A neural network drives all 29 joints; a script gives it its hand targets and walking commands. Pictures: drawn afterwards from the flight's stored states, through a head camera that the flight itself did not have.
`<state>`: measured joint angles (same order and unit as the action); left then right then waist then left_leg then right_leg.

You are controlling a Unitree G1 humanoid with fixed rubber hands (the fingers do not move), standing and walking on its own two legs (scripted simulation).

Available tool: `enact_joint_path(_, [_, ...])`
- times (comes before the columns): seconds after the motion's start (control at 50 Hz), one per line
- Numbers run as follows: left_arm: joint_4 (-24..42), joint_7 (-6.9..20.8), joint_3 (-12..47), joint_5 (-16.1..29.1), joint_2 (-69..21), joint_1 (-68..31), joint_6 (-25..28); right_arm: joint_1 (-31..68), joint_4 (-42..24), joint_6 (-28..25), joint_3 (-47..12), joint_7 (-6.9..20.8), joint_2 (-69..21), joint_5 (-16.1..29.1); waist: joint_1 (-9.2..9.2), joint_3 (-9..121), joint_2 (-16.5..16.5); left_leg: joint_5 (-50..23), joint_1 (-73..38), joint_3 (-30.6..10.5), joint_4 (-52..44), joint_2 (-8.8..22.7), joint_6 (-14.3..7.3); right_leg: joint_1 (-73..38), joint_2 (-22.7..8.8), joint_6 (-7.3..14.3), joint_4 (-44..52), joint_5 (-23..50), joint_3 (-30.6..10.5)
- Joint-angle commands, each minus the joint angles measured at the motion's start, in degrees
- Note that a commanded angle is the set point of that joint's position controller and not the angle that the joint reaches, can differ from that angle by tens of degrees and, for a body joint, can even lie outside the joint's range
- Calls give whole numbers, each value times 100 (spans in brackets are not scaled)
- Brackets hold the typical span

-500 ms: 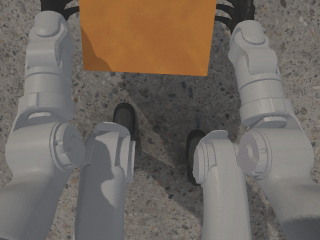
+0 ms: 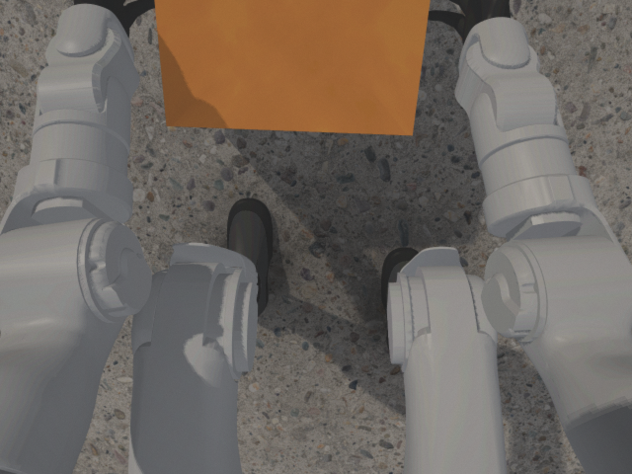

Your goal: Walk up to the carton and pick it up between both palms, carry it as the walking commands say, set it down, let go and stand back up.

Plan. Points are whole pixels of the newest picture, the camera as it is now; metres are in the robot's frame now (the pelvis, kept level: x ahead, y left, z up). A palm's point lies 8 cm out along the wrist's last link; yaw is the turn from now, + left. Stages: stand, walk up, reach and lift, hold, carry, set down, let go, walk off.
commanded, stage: set down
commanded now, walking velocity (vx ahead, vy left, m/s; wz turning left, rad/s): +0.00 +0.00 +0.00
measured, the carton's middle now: (294, 10) +0.54 +0.08 -0.30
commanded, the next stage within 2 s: none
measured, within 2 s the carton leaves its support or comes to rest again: rests again in 0.74 s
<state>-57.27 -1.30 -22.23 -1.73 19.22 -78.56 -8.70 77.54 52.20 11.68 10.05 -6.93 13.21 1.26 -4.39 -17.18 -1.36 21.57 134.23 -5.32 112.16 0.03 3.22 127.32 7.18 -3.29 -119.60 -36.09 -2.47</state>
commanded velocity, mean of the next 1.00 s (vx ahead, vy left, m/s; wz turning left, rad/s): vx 0.00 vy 0.00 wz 0.00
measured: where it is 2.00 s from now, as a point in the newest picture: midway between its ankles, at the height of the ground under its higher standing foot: (326, 301)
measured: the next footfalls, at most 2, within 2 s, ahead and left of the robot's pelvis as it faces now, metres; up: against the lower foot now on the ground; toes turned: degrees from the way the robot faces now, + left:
none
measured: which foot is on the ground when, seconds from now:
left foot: down 0.00-1.00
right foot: down 0.00-1.00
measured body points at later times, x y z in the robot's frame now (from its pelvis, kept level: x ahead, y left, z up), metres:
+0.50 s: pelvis +0.00 +0.00 +0.00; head +0.39 +0.01 +0.22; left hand +0.51 +0.26 -0.22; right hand +0.53 -0.10 -0.23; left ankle +0.15 +0.15 -0.37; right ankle +0.09 -0.12 -0.37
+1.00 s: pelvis +0.00 +0.00 -0.01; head +0.39 +0.01 +0.21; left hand +0.51 +0.26 -0.23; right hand +0.54 -0.09 -0.24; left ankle +0.15 +0.15 -0.37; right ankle +0.09 -0.12 -0.37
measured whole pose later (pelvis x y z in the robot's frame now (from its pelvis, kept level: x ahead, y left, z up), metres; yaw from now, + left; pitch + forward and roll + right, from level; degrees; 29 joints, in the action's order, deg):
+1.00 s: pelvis +0.00 +0.00 -0.01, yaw +0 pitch +43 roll -2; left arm -63.7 -1.0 -22.9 -1.7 21.1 -79.3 -6.1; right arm 79.4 55.2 9.2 10.1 -2.8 13.3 -1.6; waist -4.4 -19.2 -1.7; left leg 22.4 134.2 -4.7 113.8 0.6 3.2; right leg 127.3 6.5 -3.3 -121.0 -36.6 -2.5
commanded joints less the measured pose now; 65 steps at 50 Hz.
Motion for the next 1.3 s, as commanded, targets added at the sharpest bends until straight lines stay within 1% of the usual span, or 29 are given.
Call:
enact_joint_path(0.0, [536,1230,1379,873,-3935,-2764,258,3612,-793,-495,-2020,1282,-3867,382,-374,6162,1281,-1711,-3327,829,466,-175,-219,-2014,-88,158,932,2204,242])
enact_joint_path(0.14, [193,1206,1183,865,-3796,-2792,309,3774,-886,-569,-2008,1241,-3580,319,-375,5966,1296,-1527,-3211,837,532,-155,-260,-1967,-183,172,958,1966,151])
enact_joint_path(0.18, [191,1211,1227,833,-3764,-2672,305,3513,-670,-552,-1856,1263,-3545,215,-216,5803,1177,-1515,-3236,814,456,-193,-243,-1884,-92,180,919,1881,288])
enact_joint_path(0.24, [250,1186,1167,748,-3807,-2591,332,3470,-579,-558,-1834,1314,-3522,210,-412,5703,1121,-1627,-3189,770,452,-190,-243,-1595,-145,178,869,1915,203])
enact_joint_path(0.3, [-97,1183,1107,738,-3717,-2485,331,3269,-415,-536,-1729,1318,-3491,100,-225,5537,1189,-1462,-3168,817,459,-225,-275,-1583,-126,179,952,1727,232])
enact_joint_path(0.34, [-72,1203,1072,702,-3710,-2301,325,3108,-318,-561,-1667,1332,-3473,22,-205,5394,1170,-1474,-3007,748,510,-186,-272,-1490,-182,208,934,1794,164])
enact_joint_path(0.36, [8,1195,1042,743,-3646,-2524,331,3452,-611,-579,-1765,1319,-3322,129,-326,5531,1205,-1509,-3206,761,500,-169,-246,-1473,-168,188,934,1688,187])
enact_joint_path(0.38, [77,1182,1061,702,-3671,-2573,358,3242,-465,-561,-1706,1325,-3489,27,-211,5604,1288,-1600,-3142,740,521,-172,-245,-1682,-175,157,917,1995,182])
enact_joint_path(0.42, [8,1208,1091,743,-3667,-2529,332,3187,-338,-539,-1619,1334,-3412,25,-154,5377,1085,-1352,-3014,776,468,-178,-244,-1554,-152,225,895,1704,185])
enact_joint_path(0.44, [-219,1187,969,634,-3486,-2469,325,3152,-226,-537,-1581,1341,-3324,15,-329,5145,1109,-1441,-3017,763,494,-117,-242,-1343,-205,187,973,1756,106])
enact_joint_path(0.48, [-56,1209,973,703,-3667,-2499,349,3154,-320,-537,-1546,1337,-3240,-86,-191,5249,1192,-1366,-2890,764,486,-186,-222,-1434,-171,204,894,1640,202])
enact_joint_path(0.52, [-255,1171,1002,667,-3485,-2468,360,3321,-368,-563,-1639,1334,-3256,25,-277,5197,1061,-1347,-2980,758,509,-130,-272,-1452,-182,195,947,1626,109])
enact_joint_path(0.62, [-432,1164,930,685,-3459,-2383,363,2957,-105,-556,-1421,1324,-3079,-152,-82,4963,1142,-1244,-2856,707,540,-146,-238,-1332,-218,210,934,1535,158])
enact_joint_path(0.68, [-245,1125,928,695,-3350,-2453,434,3052,-48,-543,-1366,1346,-3154,-93,-132,5029,988,-1101,-2897,765,443,-155,-247,-1343,-189,231,835,1393,223])
enact_joint_path(0.7, [-229,1120,868,704,-3247,-2532,437,2995,-48,-548,-1382,1337,-3030,-186,-149,4971,1244,-1223,-2818,674,507,-138,-246,-1310,-200,199,872,1464,199])
enact_joint_path(0.72, [-298,1114,923,752,-3274,-2481,440,2974,-128,-583,-1301,1317,-2943,-194,-25,4910,1028,-1267,-2934,694,548,-141,-251,-1299,-207,253,902,1448,137])
enact_joint_path(0.8, [-409,1115,877,690,-3310,-2373,478,2798,98,-583,-1368,1331,-3084,-233,-26,4921,1184,-1469,-2940,710,621,-150,-243,-1370,-231,203,872,1728,131])
enact_joint_path(0.82, [-449,1086,882,625,-3110,-2418,498,2883,132,-568,-1395,1350,-3092,-169,-168,4778,971,-1460,-2923,707,595,-133,-286,-1100,-223,182,831,1631,105])
enact_joint_path(0.88, [-505,1084,889,707,-3261,-2278,509,2687,121,-598,-1351,1341,-3041,-208,-124,4837,958,-1360,-2849,737,599,-162,-248,-1155,-221,218,859,1557,123])
enact_joint_path(0.9, [-210,1093,887,793,-3224,-2619,527,2906,27,-590,-1308,1311,-3001,-237,57,4878,1189,-1352,-2861,666,594,-161,-252,-1339,-212,229,804,1623,148])
enact_joint_path(0.94, [-345,1051,918,761,-3126,-2552,552,2960,68,-608,-1309,1306,-2897,-246,-43,4705,1054,-1291,-2832,697,548,-139,-225,-1296,-243,216,800,1551,144])
enact_joint_path(0.96, [-332,1083,857,817,-3258,-2418,554,2958,19,-637,-1355,1286,-2753,-292,53,4853,1307,-1384,-2708,680,659,-172,-196,-1523,-250,203,788,1763,160])
enact_joint_path(1.0, [-382,1050,945,792,-3161,-2498,540,2729,292,-585,-1244,1307,-2884,-284,85,4645,1021,-1373,-2821,677,629,-159,-214,-1172,-236,218,798,1620,135])
enact_joint_path(1.02, [-344,1047,857,705,-2990,-2519,561,2756,315,-590,-1194,1332,-2869,-271,-59,4530,947,-1291,-2793,647,584,-179,-251,-1072,-203,223,738,1502,138])
enact_joint_path(1.04, [-261,1033,903,784,-2984,-2545,565,2642,482,-567,-1188,1301,-2751,-339,135,4614,1098,-1337,-2766,685,679,-152,-176,-1133,-256,198,811,1593,157])
enact_joint_path(1.1, [-396,1010,908,852,-2925,-2487,614,2827,98,-635,-1268,1262,-2728,-253,-35,4648,971,-1155,-2579,729,612,-164,-222,-1455,-242,257,762,1605,57])
enact_joint_path(1.16, [-577,930,814,892,-2559,-2394,617,2619,413,-616,-1123,1186,-2223,-327,169,4698,1070,-1096,-2735,653,555,-169,-177,-1390,-280,230,741,1430,200])
enact_joint_path(1.24, [-746,826,616,822,-2028,-2251,723,2668,288,-680,-1082,1075,-1812,-314,-41,4611,1194,-1185,-2611,668,582,-100,-194,-1364,-316,196,812,1485,119])
enact_joint_path(1.28, [-682,710,632,884,-1739,-2151,797,2630,383,-737,-1049,956,-1366,-203,-3,4766,1024,-1232,-2669,683,628,-83,-148,-1476,-338,181,733,1551,119])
